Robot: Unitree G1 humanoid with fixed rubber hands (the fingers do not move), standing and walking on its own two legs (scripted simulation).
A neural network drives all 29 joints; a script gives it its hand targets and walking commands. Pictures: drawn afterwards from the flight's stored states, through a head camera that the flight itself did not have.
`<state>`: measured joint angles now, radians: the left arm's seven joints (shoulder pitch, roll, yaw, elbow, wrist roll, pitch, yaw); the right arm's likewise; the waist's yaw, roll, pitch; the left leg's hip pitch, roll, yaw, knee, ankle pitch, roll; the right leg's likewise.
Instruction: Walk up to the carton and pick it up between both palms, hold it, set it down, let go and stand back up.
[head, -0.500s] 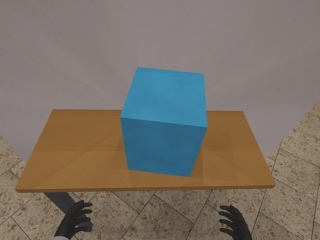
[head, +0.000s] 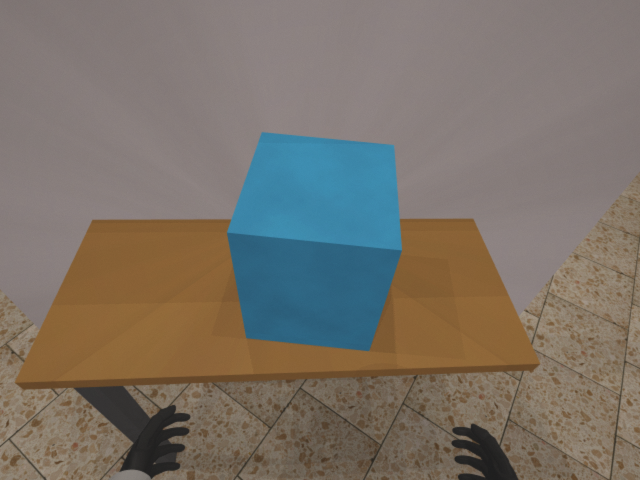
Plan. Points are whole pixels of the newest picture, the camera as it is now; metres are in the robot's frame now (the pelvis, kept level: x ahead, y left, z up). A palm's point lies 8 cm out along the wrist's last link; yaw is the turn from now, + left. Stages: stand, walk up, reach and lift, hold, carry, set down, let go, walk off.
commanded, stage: let go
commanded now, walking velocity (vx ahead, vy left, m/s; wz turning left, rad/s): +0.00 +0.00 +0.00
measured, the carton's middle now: (317, 245) +0.45 +0.02 +0.02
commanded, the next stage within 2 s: stand in 0.08 s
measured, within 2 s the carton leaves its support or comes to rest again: neither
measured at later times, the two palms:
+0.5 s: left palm out of the picture +0.02 +0.27 -0.11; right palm out of the picture +0.04 -0.23 -0.12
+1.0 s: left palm out of the picture -0.08 +0.28 -0.14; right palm out of the picture -0.05 -0.21 -0.14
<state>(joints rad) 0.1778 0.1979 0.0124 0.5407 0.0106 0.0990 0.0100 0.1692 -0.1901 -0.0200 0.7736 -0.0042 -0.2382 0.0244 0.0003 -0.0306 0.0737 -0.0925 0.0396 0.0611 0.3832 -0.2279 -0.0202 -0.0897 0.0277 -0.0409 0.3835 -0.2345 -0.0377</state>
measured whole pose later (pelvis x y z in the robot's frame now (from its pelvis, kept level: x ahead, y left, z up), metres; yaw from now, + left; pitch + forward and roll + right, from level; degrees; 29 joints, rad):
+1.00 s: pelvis -0.06 +0.03 -0.01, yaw +1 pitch -3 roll +0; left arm 0.44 0.22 0.00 0.90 0.02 -0.02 0.01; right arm 0.41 -0.22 -0.01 0.91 -0.01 -0.01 -0.01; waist 0.00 0.01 0.00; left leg -0.24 -0.01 0.07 0.49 -0.19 0.03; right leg -0.24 -0.03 -0.03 0.49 -0.20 0.01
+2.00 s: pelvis -0.02 +0.02 +0.00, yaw +1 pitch -2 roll +0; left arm 0.37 0.19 -0.03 0.98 0.00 -0.02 0.04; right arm 0.36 -0.18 0.01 0.99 0.00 -0.01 -0.03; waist 0.00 0.01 0.01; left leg -0.19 0.00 0.06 0.45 -0.23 0.01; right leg -0.19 -0.01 -0.04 0.47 -0.24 -0.01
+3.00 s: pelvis -0.01 +0.02 +0.00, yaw +1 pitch -2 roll +0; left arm 0.35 0.17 -0.03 1.06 0.00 -0.02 0.04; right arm 0.34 -0.16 0.02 1.05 0.00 -0.01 -0.04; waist 0.00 0.00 0.02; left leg -0.16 0.00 0.05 0.41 -0.22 0.01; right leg -0.16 -0.01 -0.05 0.42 -0.24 -0.01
